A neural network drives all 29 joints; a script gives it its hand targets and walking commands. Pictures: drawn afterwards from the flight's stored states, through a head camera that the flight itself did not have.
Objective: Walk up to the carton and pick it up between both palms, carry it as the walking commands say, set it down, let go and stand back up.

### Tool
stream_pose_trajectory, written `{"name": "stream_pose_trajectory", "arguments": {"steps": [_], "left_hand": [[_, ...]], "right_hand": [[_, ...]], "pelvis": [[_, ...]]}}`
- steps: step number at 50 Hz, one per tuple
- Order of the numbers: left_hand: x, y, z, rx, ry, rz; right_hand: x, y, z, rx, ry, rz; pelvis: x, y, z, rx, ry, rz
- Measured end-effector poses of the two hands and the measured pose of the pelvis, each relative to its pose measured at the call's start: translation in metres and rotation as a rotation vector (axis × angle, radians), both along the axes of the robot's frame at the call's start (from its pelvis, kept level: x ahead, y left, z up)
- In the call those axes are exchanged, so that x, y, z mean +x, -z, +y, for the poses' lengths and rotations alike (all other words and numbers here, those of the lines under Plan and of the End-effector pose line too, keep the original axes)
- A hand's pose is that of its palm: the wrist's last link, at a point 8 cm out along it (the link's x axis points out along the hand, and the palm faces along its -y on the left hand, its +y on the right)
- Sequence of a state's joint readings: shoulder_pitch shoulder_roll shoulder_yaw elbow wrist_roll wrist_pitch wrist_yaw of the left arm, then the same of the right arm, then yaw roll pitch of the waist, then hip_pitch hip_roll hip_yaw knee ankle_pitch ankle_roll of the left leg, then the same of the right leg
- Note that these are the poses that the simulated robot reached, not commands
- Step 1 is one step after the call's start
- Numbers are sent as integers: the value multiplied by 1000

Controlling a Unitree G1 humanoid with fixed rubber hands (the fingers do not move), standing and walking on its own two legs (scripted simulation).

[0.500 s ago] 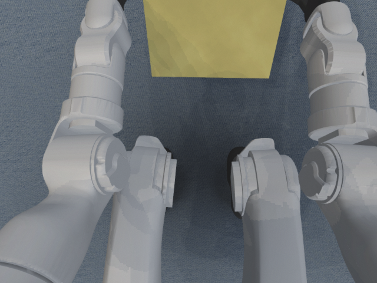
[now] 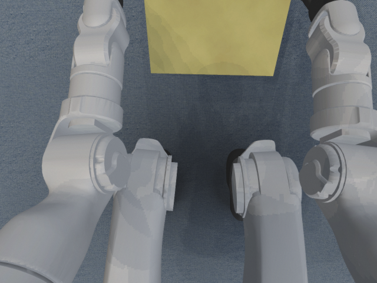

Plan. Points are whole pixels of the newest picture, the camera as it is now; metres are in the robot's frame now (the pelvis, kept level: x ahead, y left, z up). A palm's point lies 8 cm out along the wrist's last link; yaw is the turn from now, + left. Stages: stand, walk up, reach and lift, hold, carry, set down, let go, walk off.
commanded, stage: set down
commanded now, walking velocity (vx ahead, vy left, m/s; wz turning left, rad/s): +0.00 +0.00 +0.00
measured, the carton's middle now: (213, 0) +0.56 -0.02 -0.26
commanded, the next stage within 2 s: none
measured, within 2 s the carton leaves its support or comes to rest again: rests again in 1.28 s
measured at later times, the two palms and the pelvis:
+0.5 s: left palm out of the picture +0.55 +0.14 -0.17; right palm out of the picture +0.54 -0.18 -0.18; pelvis +0.01 +0.00 +0.00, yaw +0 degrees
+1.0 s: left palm out of the picture +0.56 +0.14 -0.18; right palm out of the picture +0.55 -0.18 -0.19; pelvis +0.02 +0.00 +0.00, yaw +0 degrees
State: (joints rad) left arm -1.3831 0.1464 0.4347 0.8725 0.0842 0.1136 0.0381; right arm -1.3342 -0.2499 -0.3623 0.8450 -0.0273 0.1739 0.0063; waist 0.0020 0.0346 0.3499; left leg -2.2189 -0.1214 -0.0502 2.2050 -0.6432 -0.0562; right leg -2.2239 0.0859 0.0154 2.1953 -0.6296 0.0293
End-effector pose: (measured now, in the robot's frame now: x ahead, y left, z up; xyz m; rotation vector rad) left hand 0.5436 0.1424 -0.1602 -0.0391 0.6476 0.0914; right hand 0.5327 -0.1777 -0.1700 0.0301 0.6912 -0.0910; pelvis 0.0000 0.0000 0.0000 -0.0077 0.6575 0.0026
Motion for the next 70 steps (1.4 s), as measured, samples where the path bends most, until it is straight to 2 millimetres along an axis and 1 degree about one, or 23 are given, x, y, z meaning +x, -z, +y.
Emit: {"name": "stream_pose_trajectory", "arguments": {"steps": [18, 43, 54, 57, 60, 66, 70], "left_hand": [[5, 5, 1, -1, 11, -3], [13, 18, 1, 2, 15, 3], [12, 22, 1, 5, 10, 2], [9, 26, 1, 8, 10, 18], [2, 33, 2, 18, 10, 55], [-23, 55, 6, 63, 42, 155], [-40, 62, 17, 86, 22, 179]], "right_hand": [[5, 5, -1, -3, -13, -8], [14, 16, -1, -4, -14, -19], [15, 19, -1, -8, -9, -26], [14, 22, 0, -11, -4, -21], [8, 28, 1, -18, -3, 9], [-15, 47, 3, -72, -61, 98], [-32, 55, -7, -72, -24, 122]], "pelvis": [[5, -1, 0, -1, 0, 17], [17, -3, 0, 0, -1, 48], [19, -1, 0, -1, -1, 47], [18, -1, 0, -1, -1, 45], [18, 0, 0, 0, -1, 44], [18, 1, 0, 0, 0, 39], [17, 4, 0, 0, 0, 28]]}}
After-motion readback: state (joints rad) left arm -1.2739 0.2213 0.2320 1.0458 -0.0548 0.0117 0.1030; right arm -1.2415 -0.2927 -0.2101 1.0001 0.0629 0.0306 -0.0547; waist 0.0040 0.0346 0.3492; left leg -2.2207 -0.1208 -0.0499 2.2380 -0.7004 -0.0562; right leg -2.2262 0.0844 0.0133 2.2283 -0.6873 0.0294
